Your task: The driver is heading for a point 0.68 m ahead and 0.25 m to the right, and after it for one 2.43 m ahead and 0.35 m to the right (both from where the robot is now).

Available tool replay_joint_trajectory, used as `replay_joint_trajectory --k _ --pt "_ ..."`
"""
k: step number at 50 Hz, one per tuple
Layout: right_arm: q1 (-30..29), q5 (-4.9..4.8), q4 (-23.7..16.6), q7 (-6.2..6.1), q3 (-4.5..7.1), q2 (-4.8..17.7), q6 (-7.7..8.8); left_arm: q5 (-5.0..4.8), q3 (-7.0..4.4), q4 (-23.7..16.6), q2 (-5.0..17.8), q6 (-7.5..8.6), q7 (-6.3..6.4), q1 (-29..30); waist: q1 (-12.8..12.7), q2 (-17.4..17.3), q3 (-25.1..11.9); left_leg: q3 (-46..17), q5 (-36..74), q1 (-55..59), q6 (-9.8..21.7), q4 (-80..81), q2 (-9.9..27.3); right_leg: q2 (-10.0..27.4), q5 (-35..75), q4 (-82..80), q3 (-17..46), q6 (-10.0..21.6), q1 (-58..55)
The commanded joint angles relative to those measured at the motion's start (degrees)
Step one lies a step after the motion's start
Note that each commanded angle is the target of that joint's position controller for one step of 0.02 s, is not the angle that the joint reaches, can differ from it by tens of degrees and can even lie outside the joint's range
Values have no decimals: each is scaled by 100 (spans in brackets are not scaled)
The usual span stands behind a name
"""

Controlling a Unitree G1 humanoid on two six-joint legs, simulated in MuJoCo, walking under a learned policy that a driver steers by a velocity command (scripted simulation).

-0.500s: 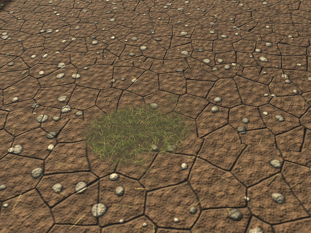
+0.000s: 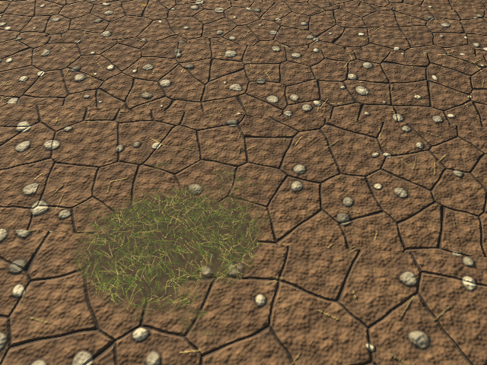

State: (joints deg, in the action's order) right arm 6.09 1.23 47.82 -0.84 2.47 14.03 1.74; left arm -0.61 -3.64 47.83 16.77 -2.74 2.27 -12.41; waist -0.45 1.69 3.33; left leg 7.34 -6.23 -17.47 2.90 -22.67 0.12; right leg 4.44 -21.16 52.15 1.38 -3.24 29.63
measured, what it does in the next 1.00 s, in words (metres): walks ahead, turning right: right foot, then left foot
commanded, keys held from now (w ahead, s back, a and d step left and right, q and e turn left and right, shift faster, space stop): w+e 0.76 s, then w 0.24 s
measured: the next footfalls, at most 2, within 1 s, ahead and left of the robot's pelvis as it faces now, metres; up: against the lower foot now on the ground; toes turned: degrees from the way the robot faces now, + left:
right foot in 0.16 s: +0.05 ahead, -0.14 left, +0.00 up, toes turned -7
left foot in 0.60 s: +0.38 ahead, +0.00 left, +0.00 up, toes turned -18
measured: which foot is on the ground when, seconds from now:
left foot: down 0.00-0.18, up 0.20-0.58, down 0.60-1.00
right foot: up 0.00-0.14, down 0.16-0.62, up 0.64-1.00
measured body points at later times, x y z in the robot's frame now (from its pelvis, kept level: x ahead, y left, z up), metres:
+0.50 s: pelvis +0.16 -0.07 +0.00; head +0.16 -0.10 +0.45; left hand +0.20 +0.16 -0.12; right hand +0.30 -0.35 -0.10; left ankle +0.31 +0.05 -0.70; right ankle +0.01 -0.14 -0.74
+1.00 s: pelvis +0.42 -0.16 -0.01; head +0.43 -0.18 +0.44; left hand +0.70 -0.10 -0.10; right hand +0.25 -0.34 -0.16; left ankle +0.34 +0.01 -0.74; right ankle +0.49 -0.35 -0.71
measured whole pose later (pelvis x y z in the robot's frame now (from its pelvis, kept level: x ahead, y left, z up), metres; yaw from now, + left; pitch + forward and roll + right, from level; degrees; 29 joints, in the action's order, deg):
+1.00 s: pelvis +0.42 -0.16 -0.01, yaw -31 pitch +4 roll +3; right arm 25.8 4.2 56.7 2.3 1.3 11.6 6.5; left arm 3.9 -0.1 44.7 11.8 3.0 -4.4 -2.6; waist 5.3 1.4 -2.5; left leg 13.4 -18.5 5.2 -1.4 -10.3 0.0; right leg 4.2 -4.2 37.1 1.0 4.9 37.0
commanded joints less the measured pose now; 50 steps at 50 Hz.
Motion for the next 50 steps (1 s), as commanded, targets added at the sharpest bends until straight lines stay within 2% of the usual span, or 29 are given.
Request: replay_joint_trajectory --k 1,4,6,7,8,9,10,11,12,13,14,15,18,22,26,27,29,30,31,32,33,34,35,36,37,40,43,47,50 --pt "-291 -61 -326 -127 282 1041 -25 0 -149 -352 450 -15 -30 -248 -22 -834 -792 -955 -333 213 1080 1162 1758 130 241 -180 -105 79 -593" --pt "-265 -206 -283 -92 355 1209 -60 -9 -187 -433 471 36 -136 -175 -28 -890 -739 -1013 -1615 359 901 1284 1858 43 81 -771 -348 313 -824" --pt "-378 -300 -279 -57 374 1230 -88 -22 -220 -332 442 79 -213 -399 -226 -793 -653 -848 -2161 277 689 1112 1798 -85 280 -1597 -598 553 -1344" --pt "-281 270 -601 18 217 626 256 534 -187 42 557 606 -454 -1326 -214 364 -219 -1047 -2915 8 626 926 2065 -105 872 -2105 -155 766 -2158" --pt "-375 262 -389 15 247 662 353 616 -260 98 366 922 -509 -1377 -384 94 -290 -718 -3049 -393 575 229 1687 -268 497 -2546 -191 907 -2742" --pt "-467 358 -349 -8 166 394 374 662 -299 45 472 1121 -530 -1595 -521 461 -366 -65 -2675 -899 324 -1392 1030 182 -15 -3082 603 1259 -3187" --pt "-653 313 -901 20 5 -40 449 479 -364 -186 1127 1288 -452 -1603 -404 1576 -525 -417 -2895 -2595 -17 -2458 46 1651 -977 -3978 3955 2623 -3650" --pt "-1011 185 -767 121 39 277 442 567 -297 -232 750 1338 -388 -1209 -582 941 319 -1494 -2348 -3173 106 -2805 161 1482 -2178 -4507 3807 2206 -3176" --pt "-852 165 -694 101 165 625 390 444 -254 -373 645 1302 -371 -617 -276 788 287 -1312 -1868 -3165 49 -3142 139 1256 -1696 -4420 3224 1906 -3054" --pt "-693 220 -592 50 273 849 382 355 -187 -380 469 1205 -365 -671 -258 600 -43 -1193 -1606 -3006 -8 -3384 205 1047 -1197 -4359 2834 1853 -3195" --pt "-641 331 -571 27 218 691 405 343 -84 -274 326 1135 -387 -899 -235 474 -119 -1175 -1270 -2891 -6 -3443 228 924 -789 -4290 2569 1792 -3135" --pt "-615 345 -534 34 142 484 431 378 -34 -295 274 1052 -418 -844 -118 272 21 -1111 -843 -2719 -34 -3438 274 854 -459 -4323 2330 1696 -2801" --pt "-682 205 -483 99 96 410 429 446 -14 -334 394 991 -538 -948 -146 288 -72 -908 11 -2321 -262 -2795 199 601 536 -4307 1736 1776 -2496" --pt "-1113 202 -607 195 -15 230 346 401 -66 -82 551 948 -666 -1502 -378 367 -51 -590 15 -1664 -444 -1449 103 552 1824 -4000 1595 1943 -2394" --pt "-1513 185 -765 168 -62 302 365 416 -129 72 551 877 -686 -1757 -468 492 -33 -483 -216 -1704 -308 -833 56 913 2807 -3670 2116 1955 -3050" --pt "-1463 150 -763 154 -66 339 385 434 -151 44 593 856 -679 -1612 -367 497 -55 -414 -155 -1429 -229 -671 -8 899 3083 -3596 2117 1857 -3020" --pt "-812 -8 -580 119 23 610 455 532 -176 -41 692 836 -695 -1172 129 469 -315 -206 530 322 41 -478 -257 468 4161 -3045 1841 1488 -2213" --pt "51 -74 -378 79 85 815 524 592 -107 -95 473 865 -724 -1066 502 184 -936 -432 840 1696 378 -641 -27 -26 4121 -2040 1552 1132 -1675" --pt "1366 55 -151 7 118 1139 573 625 73 -309 -186 931 -743 -1490 666 -926 -2319 -1823 1722 4005 1504 -736 1204 -1066 2256 -295 1123 617 -503" --pt "2675 213 231 18 41 1036 529 598 174 -337 -505 1050 -779 -1914 826 -1678 -3103 -4369 812 5600 2517 67 2688 -1480 -1566 1665 919 389 1202" --pt "2512 319 356 37 89 902 588 457 -3 -359 28 1067 -781 -770 1018 -732 -858 -4110 -598 3880 1748 604 2467 -853 -1076 2779 930 591 2324" --pt "1661 190 201 76 19 658 571 425 -27 -232 109 1024 -673 -616 604 -510 -186 -3166 -1477 2375 1326 879 2318 -345 -350 2835 715 792 2061" --pt "1138 106 30 65 -164 133 540 538 -14 -143 83 966 -593 -679 323 -397 -357 -2620 -1211 1680 1196 1166 2093 -47 147 2446 626 901 1513" --pt "935 68 -15 39 -262 -153 530 632 75 -99 -144 911 -599 -656 143 -460 -398 -2097 -351 1363 1096 1335 1859 124 527 2121 687 975 1138" --pt "749 127 -69 -8 -282 -242 511 656 142 -83 -299 855 -657 -586 58 -470 -371 -1728 255 1169 1080 1511 1807 193 502 2018 623 939 911" --pt "823 207 90 -63 -133 92 594 491 206 -279 -360 790 -758 -16 63 -419 -306 -764 873 1140 1102 1850 1558 348 549 797 370 734 1032" --pt "1092 352 262 100 -18 394 617 454 312 -370 -424 713 -778 383 125 -338 -267 -67 1685 799 1062 1875 1332 213 1389 -609 -80 620 541" --pt "1337 305 414 335 31 551 622 445 256 -509 -83 593 -693 716 55 -510 -136 17 2106 1255 1029 1580 1554 73 1904 -1270 37 774 524" --pt "1709 263 551 336 78 634 524 430 194 -619 38 607 -587 1101 152 -539 -69 52 2002 2001 881 1245 1693 -129 1705 -1765 -120 911 508"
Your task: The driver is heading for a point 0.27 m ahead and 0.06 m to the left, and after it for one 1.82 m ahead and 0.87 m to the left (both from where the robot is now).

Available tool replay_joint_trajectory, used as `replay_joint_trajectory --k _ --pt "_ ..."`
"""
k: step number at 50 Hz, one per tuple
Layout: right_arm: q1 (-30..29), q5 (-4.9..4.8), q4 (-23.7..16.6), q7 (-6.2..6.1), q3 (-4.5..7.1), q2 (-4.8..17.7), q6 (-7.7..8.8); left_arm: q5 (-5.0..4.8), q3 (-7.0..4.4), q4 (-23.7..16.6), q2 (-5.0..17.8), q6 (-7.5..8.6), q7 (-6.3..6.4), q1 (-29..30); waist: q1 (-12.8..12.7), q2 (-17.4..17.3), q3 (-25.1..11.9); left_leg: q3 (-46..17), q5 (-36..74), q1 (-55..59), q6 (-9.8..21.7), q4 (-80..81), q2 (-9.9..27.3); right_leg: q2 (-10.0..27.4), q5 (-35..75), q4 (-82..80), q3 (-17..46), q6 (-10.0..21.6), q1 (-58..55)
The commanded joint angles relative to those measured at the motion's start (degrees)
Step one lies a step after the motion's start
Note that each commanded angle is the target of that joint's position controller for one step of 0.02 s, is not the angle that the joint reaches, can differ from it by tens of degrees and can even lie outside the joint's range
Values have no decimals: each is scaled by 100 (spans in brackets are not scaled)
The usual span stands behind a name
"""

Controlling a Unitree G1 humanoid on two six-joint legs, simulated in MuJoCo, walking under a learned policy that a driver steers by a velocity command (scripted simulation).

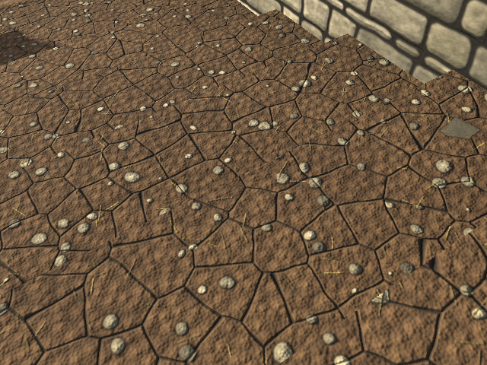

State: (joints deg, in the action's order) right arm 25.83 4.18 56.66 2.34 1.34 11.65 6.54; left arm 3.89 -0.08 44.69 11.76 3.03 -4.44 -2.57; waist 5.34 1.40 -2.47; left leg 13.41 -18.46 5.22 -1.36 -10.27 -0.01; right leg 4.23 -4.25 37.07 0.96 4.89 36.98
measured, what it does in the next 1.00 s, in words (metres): goes down, turning left: right foot, then left foot 0.17 m lower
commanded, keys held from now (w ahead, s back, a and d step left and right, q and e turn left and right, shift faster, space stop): w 0.06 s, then w+q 0.94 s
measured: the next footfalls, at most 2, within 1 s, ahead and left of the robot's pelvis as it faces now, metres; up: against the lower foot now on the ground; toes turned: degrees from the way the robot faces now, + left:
right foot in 0.06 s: +0.21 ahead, -0.13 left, +0.00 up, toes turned -2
left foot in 0.74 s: +0.59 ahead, +0.24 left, -0.17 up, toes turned +25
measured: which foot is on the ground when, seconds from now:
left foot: down 0.00-0.08, up 0.10-0.72, down 0.74-1.00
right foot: up 0.00-0.04, down 0.06-0.76, up 0.78-1.00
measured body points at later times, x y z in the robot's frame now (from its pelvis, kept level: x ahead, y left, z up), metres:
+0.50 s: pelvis +0.28 -0.01 -0.01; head +0.29 -0.01 +0.44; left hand +0.18 +0.19 -0.16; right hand +0.46 -0.19 -0.13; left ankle +0.40 +0.15 -0.70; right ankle +0.17 -0.13 -0.73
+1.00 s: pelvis +0.63 +0.15 -0.17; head +0.65 +0.15 +0.28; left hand +0.69 +0.44 -0.27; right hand +0.68 -0.09 -0.32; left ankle +0.55 +0.22 -0.90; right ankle +0.82 +0.06 -0.83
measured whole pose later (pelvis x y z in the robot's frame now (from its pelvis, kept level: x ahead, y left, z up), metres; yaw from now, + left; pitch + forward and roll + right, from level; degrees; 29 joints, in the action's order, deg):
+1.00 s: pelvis +0.63 +0.15 -0.17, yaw +28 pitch +2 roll +3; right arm 26.9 3.9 57.8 4.0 1.7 12.2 5.6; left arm 3.6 1.1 44.1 14.2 5.4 -2.1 -4.7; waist 3.4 2.2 -0.5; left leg -0.8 -18.5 -14.1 3.6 -30.4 -5.6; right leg 7.9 -12.1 58.2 3.5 1.5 43.6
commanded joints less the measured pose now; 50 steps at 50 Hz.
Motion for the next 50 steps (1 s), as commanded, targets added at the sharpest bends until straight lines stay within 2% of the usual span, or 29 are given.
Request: replay_joint_trajectory --k 1,3,4,5,6,7,8,11,14,16,18,21,25,26,28,31,34,35,37,38,39,40,41,42,43,45,46,48,50 --pt "-257 -72 -329 -4 222 959 1 -68 -200 -318 604 61 103 98 -521 -503 464 -461 3559 -186 1251 -267 1692 -286 84 -520 -269 168 -586" --pt "-140 9 -325 -43 254 1124 -9 -221 -402 -237 1008 195 176 -430 -828 -543 3 -80 4803 -825 905 -1394 1351 -673 371 -420 -414 487 -2434" --pt "591 97 -303 -15 84 536 42 -246 -471 102 1229 233 236 -1652 -887 149 -1313 79 3687 -2405 520 -3088 818 4 1156 117 546 1193 -5188" --pt "745 212 -376 198 -138 209 102 -216 -500 447 1411 167 344 -3222 -1460 992 -2296 -403 -748 -3802 241 -4563 56 1479 586 -1096 3174 2125 -6921" --pt "-392 -61 -519 334 -17 371 60 -42 -555 764 1323 224 416 -3845 -1908 424 -1378 -1429 -1373 -4872 437 -5688 -26 1496 -329 -1845 3578 1654 -6611" --pt "-883 -182 -619 278 33 475 86 -104 -623 770 1396 317 449 -3233 -1634 456 -257 -1674 -939 -5306 580 -6143 343 1437 -764 -2070 2919 1253 -5363" --pt "-913 -70 -599 145 98 681 99 -183 -535 687 1005 318 489 -2545 -1328 466 21 -1735 -668 -4938 681 -6135 622 1311 -885 -2234 2330 1120 -4269" --pt "-652 79 -536 33 -10 101 17 -135 -187 449 -10 283 506 -1515 -504 71 146 -1837 -112 -3790 692 -5615 955 1241 190 -2768 1192 1018 -2402" --pt "-783 -53 -543 145 -1 65 -60 9 -228 485 157 393 511 -1604 -447 37 226 -1680 804 -3943 515 -4853 890 1038 816 -3074 182 938 -2287" --pt "-1206 -36 -709 244 -32 -13 -64 164 -276 507 392 373 456 -1734 -537 -9 163 -1371 1614 -3602 426 -4163 729 751 1110 -2942 -532 803 -2035" --pt "-671 17 -575 441 -52 13 -30 371 -298 580 487 288 406 -1879 -438 160 224 -1430 2320 -3170 435 -5025 570 801 1187 -2546 -735 778 -1638" --pt "-1511 75 -978 348 56 363 44 187 -192 750 329 365 483 -2363 -773 -48 469 -1662 2326 -4912 517 -4332 743 1011 774 -2071 -534 785 -3411" --pt "-2711 -8 -1268 146 -90 -105 -9 99 -57 1456 34 344 695 -4036 -1510 -24 900 -2107 3106 -7518 342 -2524 1116 1624 583 -1470 67 688 -6301" --pt "-2654 -29 -1169 179 -115 -211 -43 61 -9 1366 5 363 679 -3793 -1459 -265 866 -1758 3836 -6475 396 -1911 1064 1178 183 -1411 -535 531 -5311" --pt "-2575 -61 -1135 273 -160 -259 -185 303 50 1235 99 272 456 -3428 -1313 57 1009 -1135 5244 -3632 537 -2187 759 740 -921 -1650 -1116 407 -2533" --pt "-2704 131 -1275 249 -31 270 -359 119 83 1319 127 332 529 -3376 -1189 -285 1467 -1291 4059 -3959 572 -1819 942 952 -929 -1305 -1063 251 -3124" --pt "-2678 200 -1064 183 -112 126 -362 48 64 1565 297 213 750 -3844 -1391 -456 1401 -1175 3974 -4112 399 -759 968 918 -580 -560 -1048 -34 -4423" --pt "-2367 171 -862 106 -33 284 -357 145 40 1621 390 144 712 -4004 -1307 -563 1144 -1009 4088 -3456 341 -787 803 879 -163 -68 -1151 -90 -4394" --pt "30 -65 -145 -62 413 1227 -186 354 44 1533 612 23 359 -3766 -162 -934 107 -671 4641 615 695 -1370 337 460 187 1933 -1361 -569 -2432" --pt "1852 -224 167 42 683 2040 -284 407 282 1584 -308 88 33 -4937 -131 -1627 -2153 -1731 7428 4655 2176 -3873 1196 40 -2327 4477 -1180 -1063 -637" --pt "2668 -109 487 159 661 1885 -286 187 236 1293 273 149 -221 -4317 560 -1533 -3360 -3225 8093 5795 3082 -3714 2063 -486 -4441 7025 -572 -1243 441" --pt "2787 -59 626 116 581 1521 -221 -124 95 779 591 299 -243 -2524 1122 -825 -2313 -3938 5830 5143 2800 -2727 2068 -628 -4164 7565 -206 -1154 2182" --pt "1647 -65 458 -1 561 1275 -141 -243 81 504 528 429 -135 -1113 976 -330 -317 -3367 4412 2500 2007 -1684 1599 -121 -3463 6749 -22 -780 2419" --pt "880 -173 75 36 452 1237 -162 -137 -68 335 1000 551 58 -1452 318 -661 -596 -3587 5376 1381 2423 -1899 1882 197 -3429 6409 269 -911 1690" --pt "614 40 5 83 442 1225 -203 -174 -165 222 1129 531 176 -1413 -64 -548 -325 -3849 5998 319 2870 -1762 2073 189 -3670 6756 146 -1007 1466" --pt "-49 -34 -85 186 249 753 -100 -149 71 -11 324 331 306 -1480 -777 -15 328 -3964 2985 -2436 2784 -1142 2218 304 -3781 6100 414 -595 965" --pt "-764 -50 -401 93 19 174 63 126 248 24 -158 313 364 -1583 -932 185 503 -3595 2390 -3273 2386 -467 1879 653 -2091 4334 759 -288 671" --pt "-1894 -67 -906 107 50 642 163 128 278 97 -124 204 247 -1794 -1341 -369 601 -2169 1435 -5171 1668 -401 647 525 -123 1516 334 -130 -1680" --pt "-1591 -1 -972 223 230 1216 170 -165 268 -63 169 103 142 -1182 -1085 -386 622 -2441 1313 -5202 1610 -302 638 225 595 1055 -51 -277 -2198"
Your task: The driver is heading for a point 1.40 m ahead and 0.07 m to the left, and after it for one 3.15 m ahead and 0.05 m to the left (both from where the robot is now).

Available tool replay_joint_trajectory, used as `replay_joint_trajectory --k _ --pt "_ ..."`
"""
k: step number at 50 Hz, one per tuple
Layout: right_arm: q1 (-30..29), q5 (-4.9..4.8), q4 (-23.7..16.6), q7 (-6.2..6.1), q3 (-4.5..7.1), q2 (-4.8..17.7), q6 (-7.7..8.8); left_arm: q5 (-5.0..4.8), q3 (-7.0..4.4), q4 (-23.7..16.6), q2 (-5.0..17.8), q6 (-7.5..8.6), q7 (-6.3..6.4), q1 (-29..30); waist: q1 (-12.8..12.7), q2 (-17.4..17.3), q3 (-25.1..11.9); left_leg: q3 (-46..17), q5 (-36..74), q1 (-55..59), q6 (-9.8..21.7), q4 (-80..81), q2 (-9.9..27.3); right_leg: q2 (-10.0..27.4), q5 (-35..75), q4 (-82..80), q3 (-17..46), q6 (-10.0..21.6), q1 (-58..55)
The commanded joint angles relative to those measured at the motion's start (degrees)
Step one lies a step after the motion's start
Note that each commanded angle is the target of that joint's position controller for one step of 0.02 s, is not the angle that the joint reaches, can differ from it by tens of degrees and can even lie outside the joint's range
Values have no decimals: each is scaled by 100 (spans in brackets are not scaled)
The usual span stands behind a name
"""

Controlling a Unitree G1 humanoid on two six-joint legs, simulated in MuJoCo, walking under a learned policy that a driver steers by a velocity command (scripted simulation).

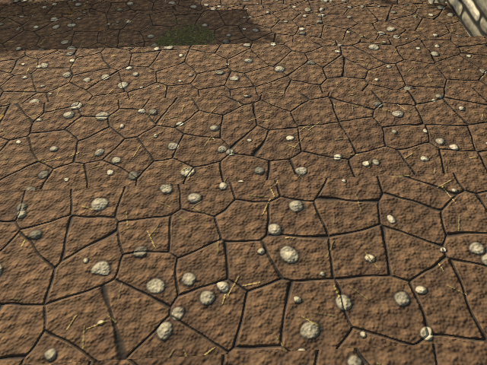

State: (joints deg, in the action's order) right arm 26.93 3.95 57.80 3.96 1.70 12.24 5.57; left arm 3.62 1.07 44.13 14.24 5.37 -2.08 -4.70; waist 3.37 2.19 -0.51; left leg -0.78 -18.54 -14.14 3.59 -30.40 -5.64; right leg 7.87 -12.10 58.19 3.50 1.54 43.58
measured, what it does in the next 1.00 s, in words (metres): walks ahead: right foot, then left foot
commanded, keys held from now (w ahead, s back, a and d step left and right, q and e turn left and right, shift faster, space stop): w+q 0.24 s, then w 0.20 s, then no key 0.56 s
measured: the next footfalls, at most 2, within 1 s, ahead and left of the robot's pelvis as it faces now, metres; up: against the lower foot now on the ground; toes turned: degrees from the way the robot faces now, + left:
right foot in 0.12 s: +0.26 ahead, -0.16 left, +0.00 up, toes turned +3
left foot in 0.62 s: +0.40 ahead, +0.12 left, +0.00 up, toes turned +17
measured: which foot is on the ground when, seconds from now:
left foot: down 0.00-0.14, up 0.16-0.60, down 0.62-1.00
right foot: up 0.00-0.10, down 0.12-0.62, up 0.64-0.88, down 0.90-1.00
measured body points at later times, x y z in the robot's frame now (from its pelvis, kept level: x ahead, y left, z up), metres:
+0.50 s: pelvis +0.26 -0.05 +0.02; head +0.27 -0.05 +0.47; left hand +0.12 +0.15 -0.12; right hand +0.50 -0.20 -0.09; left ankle +0.37 +0.13 -0.68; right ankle +0.23 -0.16 -0.73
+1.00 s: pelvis +0.38 +0.00 -0.01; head +0.40 +0.00 +0.44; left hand +0.42 +0.25 -0.13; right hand +0.53 -0.21 -0.14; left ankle +0.37 +0.11 -0.73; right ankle +0.39 -0.11 -0.73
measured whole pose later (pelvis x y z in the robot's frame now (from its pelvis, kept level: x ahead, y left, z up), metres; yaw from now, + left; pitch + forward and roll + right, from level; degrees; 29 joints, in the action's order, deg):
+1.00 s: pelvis +0.38 +0.00 -0.01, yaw +14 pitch +1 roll +2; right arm 11.7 -0.4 49.3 4.6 3.0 12.1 3.1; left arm 0.5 -1.8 50.7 11.8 5.2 -6.2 -12.1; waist 0.4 1.2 1.0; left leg 4.3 -16.8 -19.4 1.4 -34.9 -1.5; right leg 4.4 -23.1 39.4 -3.0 -0.1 18.4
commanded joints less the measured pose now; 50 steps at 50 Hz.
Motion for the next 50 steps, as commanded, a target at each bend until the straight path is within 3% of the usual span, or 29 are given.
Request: replay_joint_trajectory --k 1,4,5,6,7,8,9,10,11,13,15,18,24,28,30,31,32,33,34,35,36,38,41,43,45,46,47,48,50 --pt "-1346 -4 -1041 142 258 1228 266 -130 159 -28 60 -142 -102 -842 -727 -405 473 -1263 1315 -2767 1171 1540 1304 -221 1634 -1507 -282 -24 -2794" --pt "-688 -23 -920 256 324 1162 207 -15 -18 -159 680 -2 22 -133 -395 -402 230 -1672 1675 -1131 972 717 1407 -433 1375 -2006 -468 5 -2544" --pt "-661 21 -958 239 310 1076 201 -36 -122 -134 917 94 75 -282 -519 -321 63 -1679 1861 -946 781 289 1298 -493 1290 -2027 -596 182 -2946" --pt "-801 130 -1089 237 249 814 248 -96 -313 107 1302 224 133 -1273 -968 25 -436 -1424 2073 -1290 363 -861 799 -293 1608 -1975 -319 592 -4253" --pt "12 152 -1243 198 72 -32 265 -113 -375 283 1658 265 158 -2293 -838 1490 -2074 -611 -297 -1945 -146 -2662 -263 1208 2860 -2712 1736 2037 -6441" --pt "-143 19 -1340 185 70 33 238 -93 -240 341 1363 209 91 -2650 -967 1732 -2033 -654 -1835 -3388 -251 -3968 -327 1912 1287 -3779 3818 2378 -6910" --pt "-902 -19 -1356 70 165 399 170 -102 -259 425 1134 236 104 -2406 -1072 932 -632 -807 -1212 -4121 -121 -4363 93 1619 -1116 -4269 3553 1698 -5712" --pt "-1044 -39 -1248 -102 167 426 123 -222 -150 281 762 204 123 -1583 -741 615 -221 -683 -563 -3883 -25 -4302 507 1432 -2261 -4496 2880 1300 -4675" --pt "-798 7 -1071 -225 158 398 79 -285 -29 198 334 179 167 -1146 -484 484 -288 -625 -171 -3306 -24 -4059 829 1326 -1692 -4628 2349 1207 -4166" --pt "-957 108 -1048 -244 66 126 36 -241 25 242 66 207 326 -1050 -295 280 -117 -563 -22 -2518 -113 -3749 1122 1144 -357 -5015 1518 1105 -3526" --pt "-1247 -24 -1083 -70 55 106 16 -99 -41 339 146 254 425 -1153 -402 165 -125 -409 301 -2384 -189 -3131 1070 824 245 -5213 607 1004 -3695" --pt "-1758 -107 -1196 131 54 161 -10 40 -142 645 296 254 317 -1655 -605 23 73 -212 1176 -2472 -272 -2097 1072 740 858 -5360 -164 1135 -3863" --pt "-2171 -19 -1490 54 81 247 -149 40 -179 973 413 291 -93 -1876 -465 316 182 59 1898 -1714 -208 -1187 865 698 2564 -4958 -725 1230 -3771" --pt "-2312 -98 -1614 59 197 478 -93 -54 -315 971 763 215 -54 -1674 -318 313 200 239 1271 -1050 -113 -628 766 751 3219 -4241 -855 938 -3890" --pt "-2050 -229 -1482 -3 297 647 25 -160 -387 1012 945 95 -10 -1678 -204 193 -20 566 2070 -3 98 359 463 556 3625 -3457 -966 756 -3788" --pt "-1761 -280 -1416 -91 418 971 121 -155 -400 1017 855 79 -30 -1885 -226 -37 -430 394 3441 963 459 327 528 263 3630 -2742 -1155 430 -3454" --pt "-1031 -288 -1285 -167 536 1423 132 -84 -243 1057 250 65 -71 -2654 -357 -922 -1723 -745 5679 3037 1651 -73 1597 -178 1427 -1357 -1364 -108 -2452" --pt "-236 -181 -1196 -186 500 1312 127 -12 -121 918 -99 143 -133 -2647 -23 -1682 -2358 -2521 5557 3995 2620 669 2759 -861 -2799 250 -1026 -353 -1195" --pt "96 -22 -1013 -250 596 1290 238 -104 -251 639 279 146 -140 -1555 341 -1032 -1228 -2422 5006 3117 2258 1035 2729 -699 -3052 1065 -375 -204 -436" --pt "-167 -96 -908 -302 640 1260 279 -94 -304 567 368 73 -68 -1149 187 -752 -544 -1824 4614 2184 1854 1162 2572 -343 -2751 1329 -244 -145 -318" --pt "-713 -215 -1019 -330 532 844 222 -55 -368 664 488 13 5 -1265 -114 -496 -500 -1443 4399 1467 1640 1287 2430 -126 -2519 1303 -207 -134 -762" --pt "-1233 -341 -1154 -265 229 133 123 40 -251 727 -86 -60 -18 -1317 -642 -406 -181 -859 4241 82 1246 1550 2060 75 -1963 636 -99 -219 -1636" --pt "-2007 -237 -1428 -136 296 609 42 -4 -269 913 -168 -174 -300 -1736 -1013 -438 -270 102 3459 -1309 804 1477 1268 -160 -673 -456 -574 -452 -3102" --pt "-2233 -301 -1410 32 335 814 -7 -70 -328 844 20 -162 -389 -1856 -1101 -340 -312 -53 2847 -1603 799 1013 1273 -300 -72 -1083 -675 -595 -3544" --pt "-2470 -172 -1384 177 254 742 -85 -47 -409 997 155 34 -421 -2589 -1259 -369 -329 -119 3189 -2148 694 165 1295 -342 1197 -886 -633 -507 -4328" --pt "-2275 -433 -1390 243 158 439 -109 -239 -512 663 532 125 -345 -1938 -1095 253 -309 7 2758 -1564 435 -101 1071 -192 2096 -2260 -557 -339 -3855" --pt "-1142 -530 -1211 189 252 491 -160 -384 -526 226 984 164 -333 -798 -95 622 -468 407 1300 -856 -38 -169 617 107 3280 -2703 -200 235 -3488" --pt "-711 -591 -1014 89 289 608 -182 -392 -541 -12 985 141 -376 -74 153 541 -485 445 550 -370 -281 -106 540 260 2962 -2964 -110 496 -3159" --pt "-1132 -388 -1160 -60 338 769 -261 -427 -535 139 705 57 -483 -195 -23 295 -198 586 572 -257 -261 -143 480 -52 553 -3181 -123 257 -2629"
